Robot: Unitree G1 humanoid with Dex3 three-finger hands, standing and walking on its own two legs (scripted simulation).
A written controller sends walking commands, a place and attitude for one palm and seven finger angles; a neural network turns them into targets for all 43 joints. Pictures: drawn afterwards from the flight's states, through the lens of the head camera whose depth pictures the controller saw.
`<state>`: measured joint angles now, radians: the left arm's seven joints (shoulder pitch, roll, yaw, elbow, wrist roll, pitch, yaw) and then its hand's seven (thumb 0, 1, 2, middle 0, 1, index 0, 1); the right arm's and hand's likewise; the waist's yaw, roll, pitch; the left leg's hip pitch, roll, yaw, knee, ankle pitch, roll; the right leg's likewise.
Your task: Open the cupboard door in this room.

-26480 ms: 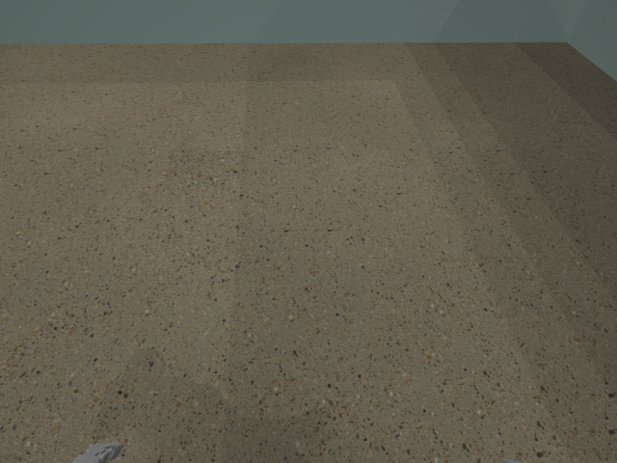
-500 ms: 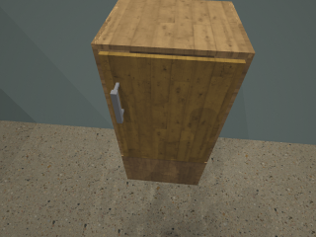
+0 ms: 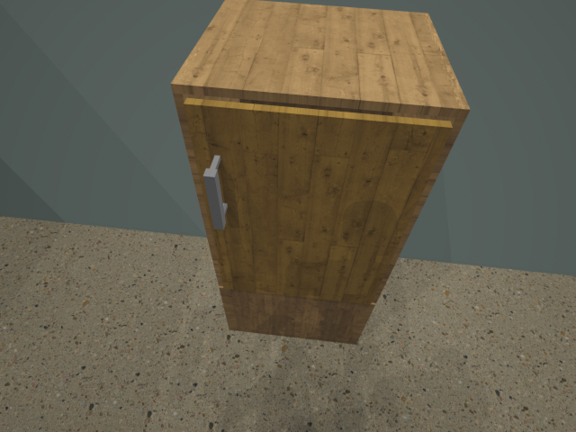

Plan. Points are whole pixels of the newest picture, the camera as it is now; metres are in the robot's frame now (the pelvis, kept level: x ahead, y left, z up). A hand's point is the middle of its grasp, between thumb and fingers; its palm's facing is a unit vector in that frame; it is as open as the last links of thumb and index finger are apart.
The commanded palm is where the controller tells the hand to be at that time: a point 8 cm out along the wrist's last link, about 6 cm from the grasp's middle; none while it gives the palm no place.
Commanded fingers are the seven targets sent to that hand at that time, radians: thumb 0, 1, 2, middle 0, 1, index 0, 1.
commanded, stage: look again from close up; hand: left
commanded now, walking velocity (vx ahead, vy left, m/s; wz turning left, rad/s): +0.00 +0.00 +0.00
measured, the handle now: (218, 193) +0.51 +0.17 +0.00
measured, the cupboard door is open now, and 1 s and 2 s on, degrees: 0 0 0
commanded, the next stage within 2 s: raise the hand with hooked fingers in 0.26 s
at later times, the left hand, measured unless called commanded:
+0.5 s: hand (144, 415) +0.15 +0.21 -0.07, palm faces +0.27 -0.95 -0.15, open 7.5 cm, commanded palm +0.11 +0.25 -0.07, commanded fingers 0.00 0.71 0.82 -0.21 -0.42 -0.21 -0.42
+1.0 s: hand (136, 400) +0.17 +0.22 -0.05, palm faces -0.03 -1.00 -0.05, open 9.9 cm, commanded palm +0.14 +0.27 -0.04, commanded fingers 0.00 0.13 0.57 -0.25 -0.80 -0.25 -0.80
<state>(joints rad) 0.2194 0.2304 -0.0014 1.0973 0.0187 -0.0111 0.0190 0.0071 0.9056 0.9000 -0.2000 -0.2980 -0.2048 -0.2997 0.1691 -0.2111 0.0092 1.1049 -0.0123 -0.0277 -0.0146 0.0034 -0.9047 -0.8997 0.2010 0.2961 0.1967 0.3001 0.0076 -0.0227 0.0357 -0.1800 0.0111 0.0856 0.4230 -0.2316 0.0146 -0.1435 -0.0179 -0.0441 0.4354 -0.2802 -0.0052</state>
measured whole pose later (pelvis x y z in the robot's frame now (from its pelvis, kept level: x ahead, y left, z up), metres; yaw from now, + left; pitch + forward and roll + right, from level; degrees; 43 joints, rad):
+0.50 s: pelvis -0.01 +0.00 -0.01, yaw +3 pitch +1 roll +1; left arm 0.38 0.19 0.12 0.35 -0.14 -0.11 0.01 0.02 0.88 0.89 -0.20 -0.32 -0.21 -0.32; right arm 0.28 -0.22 -0.01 0.86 0.02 -0.20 -0.05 0.01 -0.90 -0.90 0.20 0.30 0.20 0.30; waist -0.02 0.00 0.01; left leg -0.28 0.00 0.05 0.52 -0.25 0.01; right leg -0.23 -0.03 -0.08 0.54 -0.33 -0.01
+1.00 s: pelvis -0.05 -0.01 -0.09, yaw +2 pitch +13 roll -3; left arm 0.27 0.31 0.28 0.14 -0.33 -0.39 -0.46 0.01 0.35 0.67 -0.24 -0.65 -0.24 -0.65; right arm 0.19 -0.21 0.02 0.59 0.04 -0.25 -0.07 0.01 -0.90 -0.90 0.20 0.30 0.20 0.30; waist 0.01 0.02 -0.10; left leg -0.91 0.06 -0.03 1.15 -0.47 -0.01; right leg -0.81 0.00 -0.13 1.10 -0.52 -0.04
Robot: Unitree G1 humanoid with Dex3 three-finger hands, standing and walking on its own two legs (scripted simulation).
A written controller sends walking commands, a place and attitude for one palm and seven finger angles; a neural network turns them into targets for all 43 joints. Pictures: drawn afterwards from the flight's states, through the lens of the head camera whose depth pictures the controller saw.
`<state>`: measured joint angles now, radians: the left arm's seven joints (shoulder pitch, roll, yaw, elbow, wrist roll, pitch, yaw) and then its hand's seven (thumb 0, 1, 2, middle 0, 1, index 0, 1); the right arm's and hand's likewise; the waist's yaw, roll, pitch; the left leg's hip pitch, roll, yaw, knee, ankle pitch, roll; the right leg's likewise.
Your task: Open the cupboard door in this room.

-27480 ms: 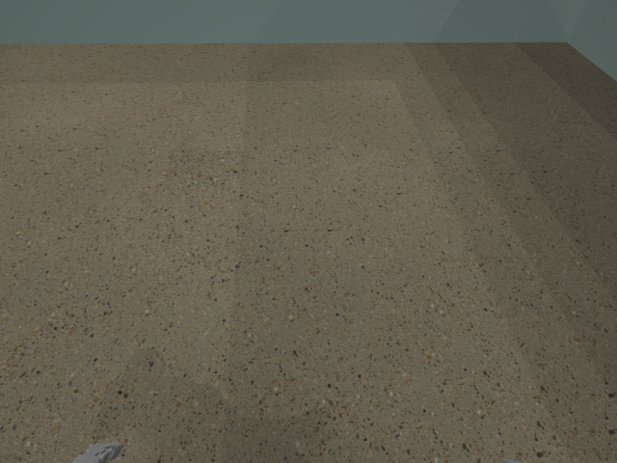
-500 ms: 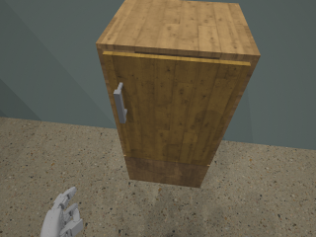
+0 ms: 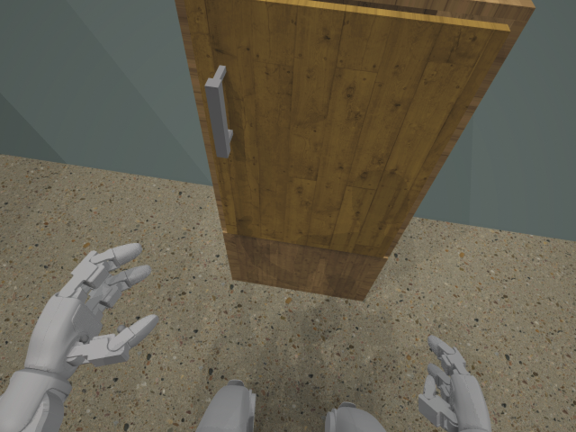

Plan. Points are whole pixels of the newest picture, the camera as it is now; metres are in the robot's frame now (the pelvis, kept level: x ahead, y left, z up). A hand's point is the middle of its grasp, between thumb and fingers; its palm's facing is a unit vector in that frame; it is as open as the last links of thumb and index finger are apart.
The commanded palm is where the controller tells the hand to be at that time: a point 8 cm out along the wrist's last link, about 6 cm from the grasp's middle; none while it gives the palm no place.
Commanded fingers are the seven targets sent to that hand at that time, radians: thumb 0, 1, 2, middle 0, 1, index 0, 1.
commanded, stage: raise the hand with hooked fingers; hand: left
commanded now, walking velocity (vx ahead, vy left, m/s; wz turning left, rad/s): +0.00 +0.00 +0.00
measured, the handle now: (222, 114) +0.57 +0.16 +0.09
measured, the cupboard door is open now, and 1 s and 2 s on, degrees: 0 0 0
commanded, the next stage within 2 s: move the hooked fingers beside the handle in 1.46 s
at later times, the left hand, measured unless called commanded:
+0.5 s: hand (84, 288) +0.26 +0.27 +0.08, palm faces -0.05 -1.00 -0.06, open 12.8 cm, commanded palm +0.24 +0.32 +0.09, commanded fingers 0.00 -0.45 0.32 -0.30 -1.17 -0.30 -1.17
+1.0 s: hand (62, 235) +0.31 +0.30 +0.11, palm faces -0.04 -1.00 -0.05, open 13.9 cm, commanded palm +0.28 +0.34 +0.11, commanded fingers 0.00 -0.50 0.30 -0.30 -1.20 -0.30 -1.20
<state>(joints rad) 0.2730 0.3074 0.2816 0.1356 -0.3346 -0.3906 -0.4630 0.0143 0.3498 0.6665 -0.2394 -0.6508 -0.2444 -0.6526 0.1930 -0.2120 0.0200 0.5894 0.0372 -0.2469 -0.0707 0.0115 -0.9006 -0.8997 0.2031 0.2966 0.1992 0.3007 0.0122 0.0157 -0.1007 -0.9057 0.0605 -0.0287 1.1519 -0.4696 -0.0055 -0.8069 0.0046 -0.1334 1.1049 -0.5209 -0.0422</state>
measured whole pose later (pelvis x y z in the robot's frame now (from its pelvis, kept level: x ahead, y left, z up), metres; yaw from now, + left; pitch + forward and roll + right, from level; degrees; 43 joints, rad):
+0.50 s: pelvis +0.01 +0.03 +0.03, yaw +0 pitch +11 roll -3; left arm 0.19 0.36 0.33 0.20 -0.34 -0.34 -0.45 0.00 -0.23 0.42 -0.28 -1.03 -0.29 -1.03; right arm 0.26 -0.27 0.02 0.56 0.04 -0.25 -0.07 0.01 -0.90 -0.90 0.20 0.30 0.20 0.30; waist -0.02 0.01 -0.09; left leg -0.78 0.04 0.01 1.01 -0.43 0.04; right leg -0.68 -0.01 -0.09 0.95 -0.45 0.00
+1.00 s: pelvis +0.02 +0.02 +0.04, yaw -1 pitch +9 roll -3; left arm -0.03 0.45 0.43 0.41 -0.36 -0.26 -0.55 -0.01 -0.50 0.30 -0.30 -1.20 -0.30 -1.20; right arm 0.28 -0.28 0.05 0.57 0.05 -0.21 -0.08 0.01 -0.90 -0.90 0.21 0.30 0.20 0.30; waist -0.01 0.02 -0.08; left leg -0.68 0.04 0.02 0.92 -0.40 0.03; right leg -0.59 -0.01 -0.09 0.85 -0.42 0.00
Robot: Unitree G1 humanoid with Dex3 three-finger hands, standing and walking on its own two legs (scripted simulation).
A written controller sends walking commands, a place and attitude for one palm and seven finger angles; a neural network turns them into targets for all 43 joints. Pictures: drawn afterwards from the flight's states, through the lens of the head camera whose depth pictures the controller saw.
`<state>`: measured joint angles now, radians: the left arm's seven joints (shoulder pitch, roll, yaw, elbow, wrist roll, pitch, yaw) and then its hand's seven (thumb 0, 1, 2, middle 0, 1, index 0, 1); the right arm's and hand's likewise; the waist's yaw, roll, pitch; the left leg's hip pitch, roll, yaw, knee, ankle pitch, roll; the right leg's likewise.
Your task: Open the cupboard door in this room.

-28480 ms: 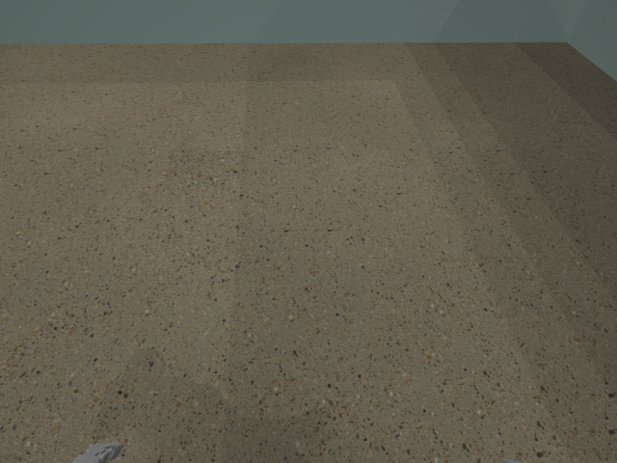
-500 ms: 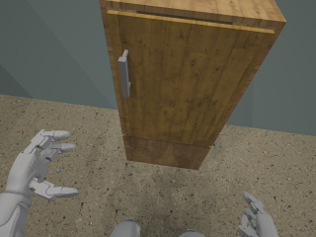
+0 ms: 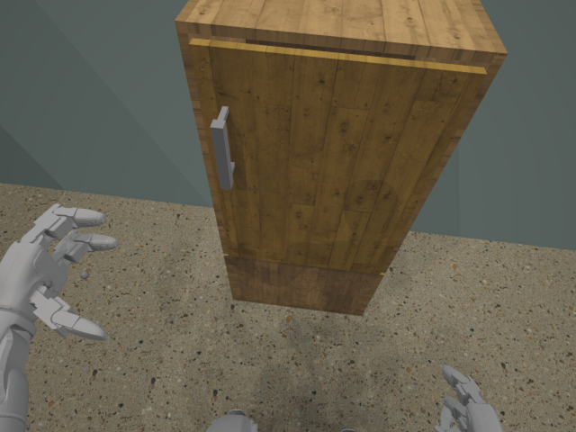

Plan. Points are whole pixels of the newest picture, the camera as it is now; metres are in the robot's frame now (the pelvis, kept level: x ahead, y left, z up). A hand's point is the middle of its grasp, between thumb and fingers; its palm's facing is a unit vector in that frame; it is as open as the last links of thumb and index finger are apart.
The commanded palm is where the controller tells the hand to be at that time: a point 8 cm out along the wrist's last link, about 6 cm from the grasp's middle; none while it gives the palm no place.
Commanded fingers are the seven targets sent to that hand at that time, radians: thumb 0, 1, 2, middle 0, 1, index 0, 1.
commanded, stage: raise the hand with hooked fingers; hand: left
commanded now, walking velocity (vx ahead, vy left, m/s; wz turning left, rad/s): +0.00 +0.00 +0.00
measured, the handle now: (225, 149) +0.55 +0.14 +0.05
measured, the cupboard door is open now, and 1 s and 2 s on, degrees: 0 0 0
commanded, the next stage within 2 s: move the hooked fingers beside the handle in 0.46 s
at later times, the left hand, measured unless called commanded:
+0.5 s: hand (100, 275) +0.29 +0.26 +0.07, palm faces -0.04 -1.00 -0.04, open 14.0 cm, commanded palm +0.26 +0.31 +0.07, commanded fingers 0.00 -0.50 0.30 -0.30 -1.20 -0.30 -1.20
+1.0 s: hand (129, 240) +0.34 +0.24 +0.07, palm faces -0.05 -1.00 -0.03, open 14.0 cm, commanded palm +0.32 +0.29 +0.07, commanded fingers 0.00 -0.50 0.30 -0.30 -1.20 -0.30 -1.20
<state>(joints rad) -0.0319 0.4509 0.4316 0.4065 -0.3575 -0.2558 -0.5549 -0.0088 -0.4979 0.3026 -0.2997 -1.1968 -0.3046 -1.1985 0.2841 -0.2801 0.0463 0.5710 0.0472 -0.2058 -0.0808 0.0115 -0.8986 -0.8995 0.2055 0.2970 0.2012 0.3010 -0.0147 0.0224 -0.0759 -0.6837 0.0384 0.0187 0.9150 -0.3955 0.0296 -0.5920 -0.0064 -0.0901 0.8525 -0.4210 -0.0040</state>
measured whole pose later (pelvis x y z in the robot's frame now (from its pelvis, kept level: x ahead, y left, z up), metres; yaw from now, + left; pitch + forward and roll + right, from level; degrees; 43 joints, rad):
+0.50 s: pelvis +0.00 -0.01 +0.00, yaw +0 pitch +9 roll -2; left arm -0.04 0.43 0.44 0.47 -0.36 -0.29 -0.57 -0.01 -0.50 0.30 -0.30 -1.20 -0.31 -1.20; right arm 0.28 -0.28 0.04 0.57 0.05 -0.20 -0.08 0.01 -0.90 -0.90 0.20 0.30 0.20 0.30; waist -0.02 0.03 -0.08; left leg -0.67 0.05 0.02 0.89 -0.38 0.01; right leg -0.59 0.00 -0.09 0.85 -0.42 -0.02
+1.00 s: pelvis +0.00 -0.01 +0.00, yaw -1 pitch +11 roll -1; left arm -0.22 0.44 0.41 0.61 -0.32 -0.29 -0.52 -0.01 -0.50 0.30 -0.30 -1.20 -0.31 -1.20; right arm 0.30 -0.28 0.04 0.58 0.05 -0.15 -0.08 0.01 -0.90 -0.90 0.20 0.30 0.20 0.30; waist -0.04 0.02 -0.08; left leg -0.70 0.05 0.03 0.89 -0.39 0.01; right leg -0.63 0.00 -0.08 0.86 -0.43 -0.02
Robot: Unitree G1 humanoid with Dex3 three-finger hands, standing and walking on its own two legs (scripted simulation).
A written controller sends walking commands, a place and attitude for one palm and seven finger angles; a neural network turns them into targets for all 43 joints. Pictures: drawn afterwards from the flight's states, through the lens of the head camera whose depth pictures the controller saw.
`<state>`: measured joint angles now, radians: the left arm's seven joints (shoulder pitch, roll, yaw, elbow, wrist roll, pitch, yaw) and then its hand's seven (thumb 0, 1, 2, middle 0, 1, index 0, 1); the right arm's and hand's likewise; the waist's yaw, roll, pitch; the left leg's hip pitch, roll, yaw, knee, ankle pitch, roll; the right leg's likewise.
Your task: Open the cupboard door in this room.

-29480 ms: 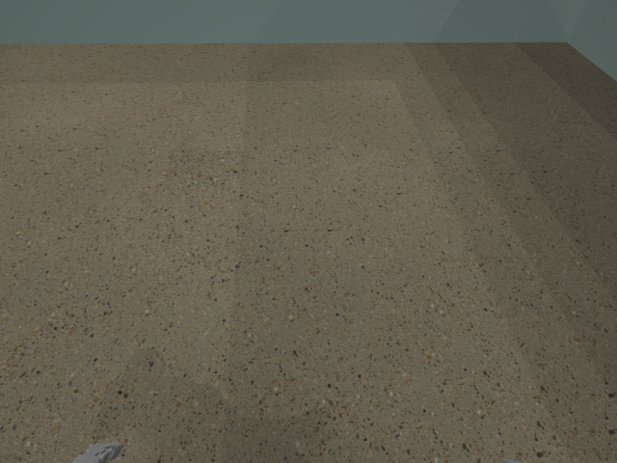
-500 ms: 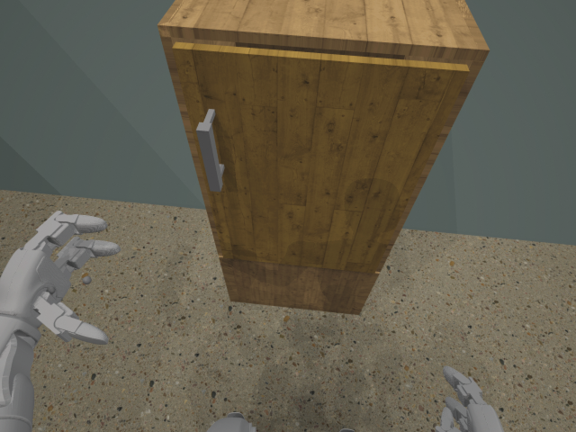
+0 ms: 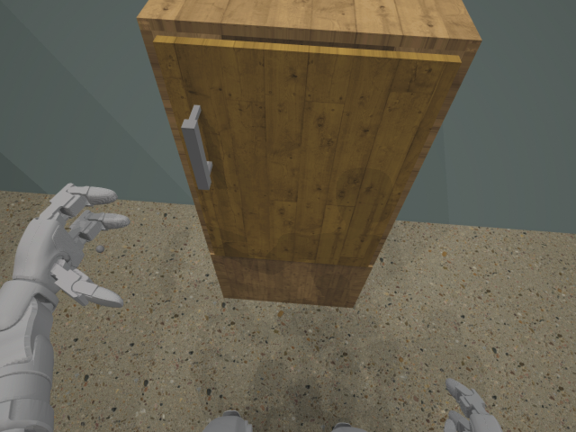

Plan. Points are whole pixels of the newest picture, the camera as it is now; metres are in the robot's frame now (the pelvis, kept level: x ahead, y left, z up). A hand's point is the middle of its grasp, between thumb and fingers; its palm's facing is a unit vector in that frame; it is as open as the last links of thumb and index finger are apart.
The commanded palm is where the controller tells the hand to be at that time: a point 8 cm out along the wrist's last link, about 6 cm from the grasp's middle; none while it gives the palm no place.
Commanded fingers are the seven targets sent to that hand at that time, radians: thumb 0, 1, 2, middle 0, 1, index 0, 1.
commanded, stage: move the hooked fingers beside the handle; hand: left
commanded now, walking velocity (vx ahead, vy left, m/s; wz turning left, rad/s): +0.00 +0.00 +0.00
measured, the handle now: (200, 149) +0.55 +0.17 +0.05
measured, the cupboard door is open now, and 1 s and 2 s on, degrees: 0 0 0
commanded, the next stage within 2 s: slide the fingers in behind the handle in 1.96 s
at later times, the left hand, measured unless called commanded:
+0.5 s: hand (133, 202) +0.42 +0.24 +0.06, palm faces -0.06 -1.00 -0.01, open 14.0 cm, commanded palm +0.40 +0.29 +0.06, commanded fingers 0.00 -0.50 0.30 -0.30 -1.20 -0.30 -1.20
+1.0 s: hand (152, 172) +0.48 +0.23 +0.06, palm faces -0.05 -1.00 +0.00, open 14.0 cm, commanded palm +0.47 +0.28 +0.06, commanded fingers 0.00 -0.50 0.30 -0.30 -1.20 -0.30 -1.20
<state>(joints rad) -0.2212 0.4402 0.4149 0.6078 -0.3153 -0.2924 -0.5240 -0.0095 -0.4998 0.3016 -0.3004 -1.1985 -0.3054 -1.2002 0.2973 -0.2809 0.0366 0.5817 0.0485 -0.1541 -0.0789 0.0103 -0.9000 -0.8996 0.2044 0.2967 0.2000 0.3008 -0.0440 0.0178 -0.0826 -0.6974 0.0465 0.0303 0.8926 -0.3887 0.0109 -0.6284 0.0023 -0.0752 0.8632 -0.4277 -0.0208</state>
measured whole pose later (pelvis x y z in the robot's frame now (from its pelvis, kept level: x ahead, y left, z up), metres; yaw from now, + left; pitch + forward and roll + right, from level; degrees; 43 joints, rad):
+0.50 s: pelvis +0.00 +0.01 -0.01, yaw -1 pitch +15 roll -2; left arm -0.55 0.49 0.42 0.91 -0.22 -0.34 -0.47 -0.01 -0.50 0.30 -0.30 -1.20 -0.30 -1.20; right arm 0.34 -0.28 0.03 0.61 0.04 -0.06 -0.06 0.01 -0.90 -0.90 0.20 0.30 0.20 0.30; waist -0.09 0.01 -0.09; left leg -0.81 0.05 0.04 0.95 -0.41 0.02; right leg -0.74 0.01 -0.06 0.91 -0.43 -0.01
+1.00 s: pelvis +0.00 +0.01 -0.02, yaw -2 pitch +19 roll -3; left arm -0.78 0.57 0.45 1.12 -0.15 -0.36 -0.41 -0.01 -0.50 0.30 -0.30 -1.20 -0.30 -1.20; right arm 0.38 -0.28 0.04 0.62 0.02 0.03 -0.04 0.01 -0.90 -0.90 0.20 0.30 0.20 0.30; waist -0.15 0.01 -0.10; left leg -0.91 0.07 0.04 1.00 -0.43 0.02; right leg -0.83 0.02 -0.06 0.95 -0.44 -0.01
